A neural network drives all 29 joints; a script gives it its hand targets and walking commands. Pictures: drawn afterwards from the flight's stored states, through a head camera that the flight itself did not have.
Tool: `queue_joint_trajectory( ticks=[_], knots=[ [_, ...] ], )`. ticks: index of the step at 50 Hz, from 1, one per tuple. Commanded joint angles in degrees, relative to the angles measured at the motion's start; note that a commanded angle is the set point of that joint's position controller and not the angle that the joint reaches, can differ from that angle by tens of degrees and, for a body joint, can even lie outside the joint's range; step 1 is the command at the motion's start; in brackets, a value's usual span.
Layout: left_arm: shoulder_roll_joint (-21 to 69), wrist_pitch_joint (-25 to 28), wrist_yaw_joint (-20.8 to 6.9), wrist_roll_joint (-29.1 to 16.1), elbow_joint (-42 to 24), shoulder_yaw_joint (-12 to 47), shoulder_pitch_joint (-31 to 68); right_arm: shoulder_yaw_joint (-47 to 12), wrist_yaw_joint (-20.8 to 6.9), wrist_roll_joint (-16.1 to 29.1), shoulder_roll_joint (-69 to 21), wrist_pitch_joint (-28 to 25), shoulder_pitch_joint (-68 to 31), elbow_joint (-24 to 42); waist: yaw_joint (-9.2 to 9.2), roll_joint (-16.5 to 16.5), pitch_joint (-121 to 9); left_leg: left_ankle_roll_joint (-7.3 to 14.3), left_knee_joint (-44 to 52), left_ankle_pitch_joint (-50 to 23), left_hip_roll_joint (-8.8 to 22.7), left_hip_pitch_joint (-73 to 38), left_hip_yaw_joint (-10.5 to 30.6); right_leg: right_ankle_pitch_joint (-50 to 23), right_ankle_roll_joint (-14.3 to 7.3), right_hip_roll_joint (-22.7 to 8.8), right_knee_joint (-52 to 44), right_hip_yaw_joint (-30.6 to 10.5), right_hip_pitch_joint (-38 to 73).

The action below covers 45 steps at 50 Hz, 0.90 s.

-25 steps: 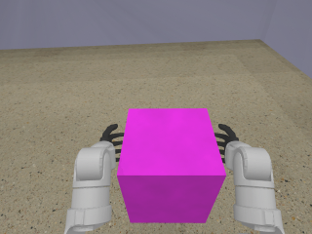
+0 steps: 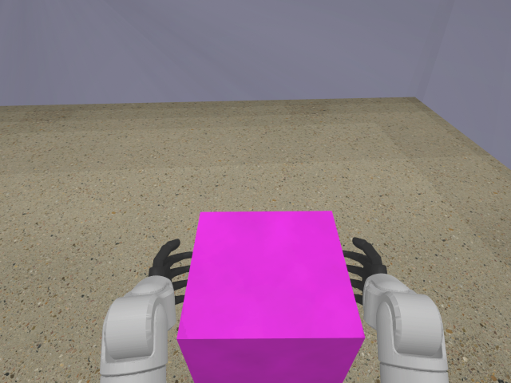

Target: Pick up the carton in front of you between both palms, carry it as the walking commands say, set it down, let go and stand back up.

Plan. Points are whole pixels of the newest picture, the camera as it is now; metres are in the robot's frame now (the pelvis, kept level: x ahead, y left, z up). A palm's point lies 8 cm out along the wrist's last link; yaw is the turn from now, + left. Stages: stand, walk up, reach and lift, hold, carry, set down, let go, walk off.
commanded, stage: carry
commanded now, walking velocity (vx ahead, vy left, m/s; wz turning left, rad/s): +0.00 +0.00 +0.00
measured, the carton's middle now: (266, 309) +0.28 +0.00 +0.02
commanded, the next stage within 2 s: none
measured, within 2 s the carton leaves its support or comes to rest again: neither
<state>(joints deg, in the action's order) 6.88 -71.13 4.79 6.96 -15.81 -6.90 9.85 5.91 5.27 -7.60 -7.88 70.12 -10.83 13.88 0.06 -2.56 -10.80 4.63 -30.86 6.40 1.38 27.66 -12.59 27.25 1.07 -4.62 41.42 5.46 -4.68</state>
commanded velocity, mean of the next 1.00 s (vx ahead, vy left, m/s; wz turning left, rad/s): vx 0.00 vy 0.00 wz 0.00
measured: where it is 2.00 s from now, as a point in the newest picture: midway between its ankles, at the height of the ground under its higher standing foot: outside the picture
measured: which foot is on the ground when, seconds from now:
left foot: down 0.00-1.00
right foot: up 0.00-0.34, down 0.36-1.00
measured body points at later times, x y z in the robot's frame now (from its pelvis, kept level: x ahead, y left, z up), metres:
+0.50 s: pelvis +0.21 +0.00 +0.01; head +0.18 -0.01 +0.46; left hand +0.49 +0.15 +0.10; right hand +0.49 -0.15 +0.09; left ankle +0.10 +0.09 -0.72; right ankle +0.27 -0.10 -0.72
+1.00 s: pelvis +0.23 +0.00 +0.00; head +0.20 +0.00 +0.45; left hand +0.48 +0.17 +0.06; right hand +0.50 -0.13 +0.06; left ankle +0.10 +0.08 -0.72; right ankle +0.27 -0.11 -0.72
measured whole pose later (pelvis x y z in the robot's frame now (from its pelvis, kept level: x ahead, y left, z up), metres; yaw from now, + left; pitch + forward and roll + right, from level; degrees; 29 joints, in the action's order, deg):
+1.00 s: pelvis +0.23 +0.00 +0.00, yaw +3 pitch +3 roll -1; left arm 7.3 -63.1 3.9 8.9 -10.4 -4.5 5.9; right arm 4.9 3.9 -9.4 -7.3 63.0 -5.9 10.3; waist 0.7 1.2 -8.0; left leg 0.3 -31.9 27.6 3.1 7.0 -9.1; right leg 14.3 -1.1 -3.9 34.7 11.2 -22.9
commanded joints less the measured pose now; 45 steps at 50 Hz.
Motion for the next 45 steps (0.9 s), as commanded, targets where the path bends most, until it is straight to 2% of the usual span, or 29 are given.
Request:
queue_joint_trajectory(
  ticks=[1, 2, 3, 4, 5, 7, 9, 12, 15, 17, 18, 19, 20, 21, 22, 23, 26, 29, 35, 41, 45],
  knots=[
    [51.88, -0.19, -15.1, -24.41, -2.25, 41.55, 31.03, -37.84, -14.96, 23.51, -50.94, 0.13, -25.49, 1.73, -1.02, 15.48, -13.32, 9.7, 14.97, -2.32, 22.14, -41.01, 38.36, 0.53, -0.92, 2.19, 31.54, -4.56, -37.59],
    [53.35, 0.57, -15.31, -24.77, -2.1, 41.33, 31.01, -38.68, -15.15, 24.16, -53.07, -0.41, -26.31, 1.89, -1.11, 10.28, -12.86, 8.47, 13.71, -10.15, 20.81, -36.15, 33.05, -0.85, -1.56, 0.28, 31.82, -5.22, -36.42],
    [54.97, 1.33, -15.35, -24.82, -1.9, 41.79, 31.0, -39.25, -15.35, 24.85, -54.65, -1.1, -27.56, 2.96, -0.75, 5.43, -11.89, 6.36, 14.03, -14.19, 19.73, -30.58, 27.12, -3.55, -1.43, -1.73, 28.16, -5.55, -33.98],
    [56.02, 2.03, -15.25, -24.66, -1.9, 42.1, 30.71, -39.97, -15.56, 25.48, -55.96, -1.71, -28.81, 4.0, -0.25, 4.9, -11.65, 4.39, 15.13, -13.69, 18.32, -26.54, 22.04, -5.74, -0.93, -2.86, 22.99, -5.47, -31.08],
    [56.62, 2.68, -15.03, -24.42, -2.35, 42.56, 30.53, -40.61, -15.76, 26.12, -56.73, -2.28, -29.54, 4.89, -0.1, 6.2, -12.07, 3.44, 15.91, -14.34, 16.95, -24.1, 17.7, -7.13, -0.4, -2.34, 18.98, -3.76, -28.33],
    [58.01, 3.76, -14.43, -24.07, -3.28, 43.53, 29.39, -41.1, -16.04, 26.7, -56.85, -3.03, -29.13, 6.24, 0.14, 8.81, -12.57, 3.48, 16.55, -16.04, 15.18, -21.9, 12.65, -8.28, 0.48, -1.12, 11.84, -1.46, -25.25],
    [57.94, 4.39, -13.78, -23.71, -4.92, 43.76, 27.7, -41.4, -16.21, 27.06, -56.17, -3.37, -27.71, 7.61, 0.11, 9.88, -12.87, 3.7, 15.53, -18.84, 13.95, -22.38, 9.21, -10.71, 1.04, -0.18, 4.2, 0.27, -23.6],
    [56.3, 4.37, -13.09, -23.67, -8.44, 43.98, 26.69, -41.16, -16.06, 26.91, -54.12, -3.28, -25.61, 10.02, -0.34, 11.02, -12.63, 2.65, 12.84, -24.18, 13.13, -23.14, 6.24, -17.7, 0.54, 1.17, -3.29, 2.16, -20.65],
    [53.63, 2.96, -13.09, -24.17, -10.2, 43.54, 26.26, -40.35, -15.43, 25.65, -51.91, -2.23, -23.79, 10.77, -0.74, 10.73, -11.58, 1.19, 8.53, -24.76, 11.75, -23.45, 4.66, -24.69, 0.37, 1.93, -10.15, 3.51, -16.8],
    [51.63, 1.74, -13.53, -24.09, -9.24, 42.79, 25.21, -39.55, -15.11, 24.56, -50.1, -1.22, -22.82, 9.46, -0.29, 8.07, -10.14, -1.65, 3.46, -21.45, 9.79, -22.07, 3.5, -34.51, 0.44, 1.55, -21.19, 4.7, -10.17],
    [50.47, 1.1, -13.8, -24.06, -8.41, 42.37, 24.96, -39.13, -14.98, 23.94, -49.16, -0.79, -22.4, 8.31, -0.42, 7.21, -10.48, -3.39, 1.55, -17.02, 9.74, -18.8, 4.44, -39.22, 0.24, -1.7, -21.74, 2.69, -3.89],
    [49.24, 0.51, -14.02, -23.86, -7.29, 41.65, 24.83, -38.85, -14.88, 23.35, -48.17, -0.31, -22.07, 7.21, -0.73, 2.32, -12.78, -5.3, -2.36, -5.94, 8.68, -13.83, 4.7, -59.68, -1.25, -8.97, -17.03, -3.59, 3.67],
    [49.33, 0.56, -14.39, -23.09, -4.38, 40.83, 24.21, -39.83, -14.64, 23.71, -47.86, 0.55, -22.92, 7.68, -0.5, -2.83, -16.11, -6.27, -0.91, 4.55, 6.77, -9.87, 7.12, -68.35, -6.45, -13.01, -12.22, -6.89, 10.08],
    [50.24, 0.77, -14.61, -22.67, -2.07, 39.74, 21.87, -39.96, -14.72, 23.77, -47.54, 1.13, -23.79, 7.74, -0.17, -6.3, -15.89, -6.27, 0.22, 11.15, 5.59, -10.71, 7.35, -63.46, -7.94, -12.89, -14.07, -8.98, 7.28],
    [50.99, 0.87, -14.73, -22.38, -0.87, 39.26, 21.67, -40.28, -15.0, 23.94, -48.46, 1.35, -25.03, 6.73, -0.32, -5.43, -15.09, -6.15, 1.73, 9.88, 5.58, -13.02, 7.65, -60.28, -7.39, -11.55, -14.86, -8.0, 4.48],
    [51.98, 0.98, -14.78, -22.33, -0.2, 39.01, 22.21, -40.57, -15.32, 24.28, -49.55, 1.29, -26.05, 5.98, -0.3, -3.58, -14.86, -6.01, 3.37, 6.79, 5.76, -15.31, 7.73, -59.12, -6.65, -10.08, -13.94, -6.37, 3.02],
    [54.55, 1.73, -14.75, -23.09, -1.19, 39.62, 25.19, -41.31, -15.86, 25.7, -52.12, 0.36, -28.7, 5.92, 0.09, -0.39, -14.4, -5.99, 3.05, -9.29, 6.89, -18.94, 7.81, -56.21, -4.67, -7.04, -10.54, -2.59, -0.29],
    [55.58, 2.38, -14.4, -24.07, -3.83, 40.75, 27.68, -41.3, -15.67, 26.19, -53.25, -0.52, -29.14, 7.05, 0.01, 2.24, -16.07, -6.09, 0.95, -16.73, 7.1, -20.32, 7.62, -56.08, -5.08, -5.97, -8.58, -1.23, -0.45],
    [55.5, 2.65, -14.34, -24.19, -5.23, 42.09, 25.73, -40.65, -15.27, 24.76, -53.55, -1.07, -24.89, 6.84, 0.0, 2.43, -16.59, -6.24, 0.58, -17.35, 6.39, -20.76, 7.3, -57.81, -5.4, -5.68, -7.51, -0.93, -0.02],
    [55.91, 4.69, -15.39, -22.9, -2.85, 43.32, 23.44, -41.07, -15.98, 22.81, -54.49, -3.37, -21.92, 4.14, 0.18, 4.32, -13.08, -5.61, 0.76, -25.22, 7.96, -22.63, 7.48, -47.87, -4.25, -4.28, -6.93, 0.48, -5.27],
    [54.95, 7.48, -15.82, -21.69, -1.09, 43.44, 24.06, -41.29, -16.21, 21.51, -53.54, -6.28, -22.13, 2.44, 0.15, 4.8, -11.28, -5.02, 1.0, -24.77, 8.57, -21.83, 7.36, -42.92, -3.89, -4.03, -6.69, 0.56, -6.67]
  ],
)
